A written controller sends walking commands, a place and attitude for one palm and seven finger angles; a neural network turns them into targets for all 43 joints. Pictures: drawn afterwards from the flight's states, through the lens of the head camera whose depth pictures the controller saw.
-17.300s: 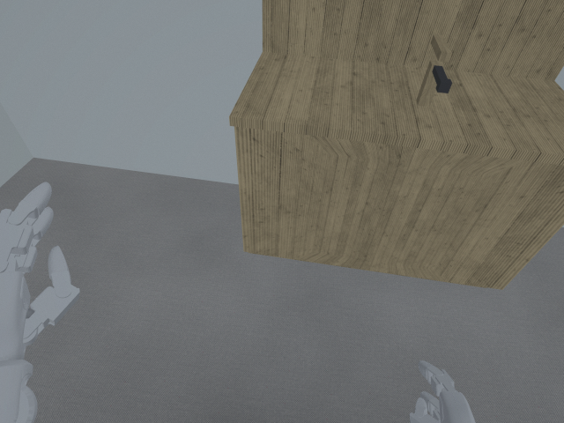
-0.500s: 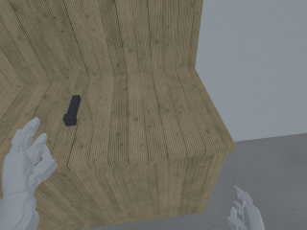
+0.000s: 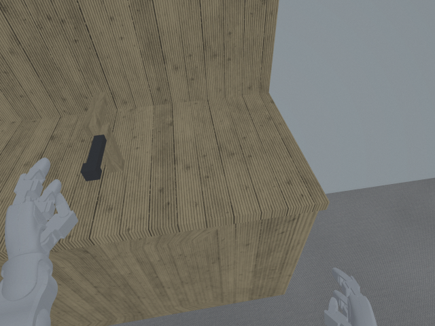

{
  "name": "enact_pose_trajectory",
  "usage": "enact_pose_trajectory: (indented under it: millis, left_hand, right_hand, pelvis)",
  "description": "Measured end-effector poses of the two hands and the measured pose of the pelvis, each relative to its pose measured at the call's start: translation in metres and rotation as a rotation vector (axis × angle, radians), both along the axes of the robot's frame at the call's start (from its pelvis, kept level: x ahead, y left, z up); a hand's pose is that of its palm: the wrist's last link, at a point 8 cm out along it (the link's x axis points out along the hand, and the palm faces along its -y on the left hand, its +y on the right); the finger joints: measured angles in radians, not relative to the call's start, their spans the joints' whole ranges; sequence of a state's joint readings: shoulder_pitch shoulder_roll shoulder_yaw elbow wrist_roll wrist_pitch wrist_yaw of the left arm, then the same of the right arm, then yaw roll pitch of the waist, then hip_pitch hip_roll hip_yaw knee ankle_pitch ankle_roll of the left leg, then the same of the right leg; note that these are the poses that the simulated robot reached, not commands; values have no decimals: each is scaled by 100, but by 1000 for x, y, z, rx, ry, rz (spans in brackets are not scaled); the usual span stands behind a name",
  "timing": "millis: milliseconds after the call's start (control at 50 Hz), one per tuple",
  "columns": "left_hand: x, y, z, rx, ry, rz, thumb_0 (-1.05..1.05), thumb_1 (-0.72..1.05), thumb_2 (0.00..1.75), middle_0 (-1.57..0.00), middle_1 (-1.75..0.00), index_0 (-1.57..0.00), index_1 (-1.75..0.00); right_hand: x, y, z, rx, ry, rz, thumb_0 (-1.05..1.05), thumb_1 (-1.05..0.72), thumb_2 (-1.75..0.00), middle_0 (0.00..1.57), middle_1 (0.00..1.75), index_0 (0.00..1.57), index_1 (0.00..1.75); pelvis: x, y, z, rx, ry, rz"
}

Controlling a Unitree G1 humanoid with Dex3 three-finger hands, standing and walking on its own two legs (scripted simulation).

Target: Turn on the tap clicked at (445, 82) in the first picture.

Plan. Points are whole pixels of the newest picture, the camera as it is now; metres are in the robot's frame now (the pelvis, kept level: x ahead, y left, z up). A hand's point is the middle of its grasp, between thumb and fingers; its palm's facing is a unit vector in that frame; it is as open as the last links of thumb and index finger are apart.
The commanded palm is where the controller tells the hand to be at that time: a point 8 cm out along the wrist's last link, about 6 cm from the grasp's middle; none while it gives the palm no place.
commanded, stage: reach beside the lever's end, fingers flat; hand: left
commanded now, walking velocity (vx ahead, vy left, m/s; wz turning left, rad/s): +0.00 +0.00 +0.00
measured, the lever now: (91, 171) +0.36 +0.30 +0.10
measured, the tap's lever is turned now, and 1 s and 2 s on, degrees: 0 0 0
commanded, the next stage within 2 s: push the lever round in 1.40 s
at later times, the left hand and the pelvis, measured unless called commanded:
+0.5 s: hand (72, 193) +0.29 +0.29 +0.12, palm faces +0.49 -0.87 -0.11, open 7.7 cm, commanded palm +0.25 +0.33 +0.11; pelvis -0.01 +0.01 +0.00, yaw +0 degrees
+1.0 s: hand (75, 180) +0.34 +0.32 +0.10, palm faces +0.48 -0.87 -0.10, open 7.8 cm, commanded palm +0.30 +0.36 +0.10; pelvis +0.00 +0.02 -0.01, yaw -1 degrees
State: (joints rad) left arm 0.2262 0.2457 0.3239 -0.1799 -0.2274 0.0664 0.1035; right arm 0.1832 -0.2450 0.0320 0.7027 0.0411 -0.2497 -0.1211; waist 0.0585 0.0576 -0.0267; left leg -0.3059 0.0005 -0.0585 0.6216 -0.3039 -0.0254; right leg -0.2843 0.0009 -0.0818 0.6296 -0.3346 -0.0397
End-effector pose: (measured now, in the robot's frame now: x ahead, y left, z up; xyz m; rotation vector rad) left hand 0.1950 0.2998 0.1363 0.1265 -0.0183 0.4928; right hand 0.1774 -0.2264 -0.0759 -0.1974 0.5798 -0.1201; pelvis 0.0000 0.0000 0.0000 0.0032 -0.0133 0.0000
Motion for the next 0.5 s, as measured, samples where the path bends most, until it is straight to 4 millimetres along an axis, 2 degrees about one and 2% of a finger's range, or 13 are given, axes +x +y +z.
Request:
enact_pose_trajectory:
  millis: [260, 500]
  left_hand:
    - [16, 15, -6, -8, -3, 17, 1, 90, 90, -18, -24, -18, -23]
    - [50, 31, -12, -16, 9, 20, 1, 90, 90, -17, -21, -17, -20]
  right_hand:
    - [-8, 0, -3, -6, 27, -12, 1, -90, -90, 21, 30, 21, 30]
    - [-25, -7, -9, -22, 83, -44, 1, -90, -90, 21, 30, 21, 30]
  pelvis:
    - [-4, 4, 0, -2, 7, -2]
    - [-7, 6, 0, -5, 30, -9]
